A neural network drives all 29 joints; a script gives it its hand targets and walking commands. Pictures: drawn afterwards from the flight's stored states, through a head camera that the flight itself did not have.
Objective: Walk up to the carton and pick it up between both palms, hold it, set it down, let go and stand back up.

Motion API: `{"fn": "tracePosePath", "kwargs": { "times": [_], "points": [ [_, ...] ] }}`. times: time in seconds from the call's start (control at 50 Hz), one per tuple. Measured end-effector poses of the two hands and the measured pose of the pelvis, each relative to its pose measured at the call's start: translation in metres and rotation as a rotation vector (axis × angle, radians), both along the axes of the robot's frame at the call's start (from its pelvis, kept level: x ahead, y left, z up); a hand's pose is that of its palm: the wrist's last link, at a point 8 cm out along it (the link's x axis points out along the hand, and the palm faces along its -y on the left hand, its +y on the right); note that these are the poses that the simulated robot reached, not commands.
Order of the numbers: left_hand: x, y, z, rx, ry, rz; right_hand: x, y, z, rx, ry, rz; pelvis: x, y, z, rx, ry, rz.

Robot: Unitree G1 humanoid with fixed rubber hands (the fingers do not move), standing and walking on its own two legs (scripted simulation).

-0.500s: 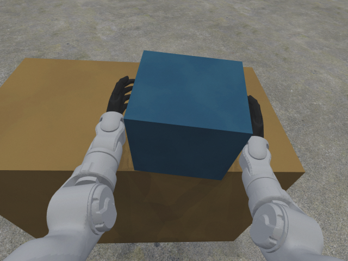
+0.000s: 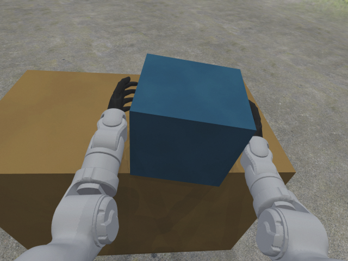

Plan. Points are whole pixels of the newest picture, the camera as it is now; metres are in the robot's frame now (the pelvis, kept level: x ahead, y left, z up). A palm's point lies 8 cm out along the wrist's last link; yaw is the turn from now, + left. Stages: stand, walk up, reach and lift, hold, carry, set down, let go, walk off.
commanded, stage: reach and lift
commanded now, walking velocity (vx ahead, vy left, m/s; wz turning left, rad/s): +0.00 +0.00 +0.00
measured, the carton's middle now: (184, 122) +0.43 -0.01 +0.12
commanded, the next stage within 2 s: hold in 1.76 s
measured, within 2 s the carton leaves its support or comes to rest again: neither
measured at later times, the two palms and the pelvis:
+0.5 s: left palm (101, 97) +0.39 +0.17 +0.21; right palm (253, 115) +0.38 -0.15 +0.19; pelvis -0.01 +0.01 +0.00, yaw +2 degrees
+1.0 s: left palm (99, 89) +0.38 +0.17 +0.23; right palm (260, 104) +0.38 -0.16 +0.22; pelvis +0.01 +0.01 +0.00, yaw +1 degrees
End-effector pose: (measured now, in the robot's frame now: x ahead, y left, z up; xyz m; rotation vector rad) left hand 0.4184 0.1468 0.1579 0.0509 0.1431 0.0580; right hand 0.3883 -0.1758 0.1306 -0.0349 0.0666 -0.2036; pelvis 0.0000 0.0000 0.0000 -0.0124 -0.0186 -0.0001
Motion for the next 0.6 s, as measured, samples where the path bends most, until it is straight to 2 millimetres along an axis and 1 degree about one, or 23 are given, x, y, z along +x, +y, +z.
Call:
{"fn": "tracePosePath", "kwargs": {
  "times": [0.06,0.18,0.24,0.32,0.42,0.6],
  "points": [
    [-0.007,0.003,0.011,0.001,-0.016,0.013,-0.003,0.003,0.009,0.012,-0.016,0.011,-0.003,0.000,-0.001,-0.001,-0.003,0.012],
    [-0.014,0.009,0.048,0.009,-0.058,0.027,-0.004,0.009,0.043,0.026,-0.060,0.026,-0.009,0.001,-0.001,0.001,-0.037,0.026],
    [-0.015,0.013,0.058,0.007,-0.034,0.031,-0.003,0.012,0.057,0.034,-0.049,0.031,-0.011,0.001,-0.001,0.005,-0.067,0.023],
    [-0.017,0.019,0.057,-0.004,0.009,0.027,-0.003,0.018,0.065,0.049,-0.032,0.041,-0.012,0.002,0.000,0.007,-0.091,0.016],
    [-0.021,0.024,0.052,-0.019,0.011,0.033,-0.004,0.022,0.064,0.060,-0.035,0.047,-0.009,0.004,0.000,0.006,-0.104,0.023],
    [-0.024,0.018,0.052,0.008,0.022,0.028,-0.007,0.015,0.066,0.078,-0.027,0.046,-0.005,0.008,-0.002,-0.003,-0.116,0.029]
  ]
}}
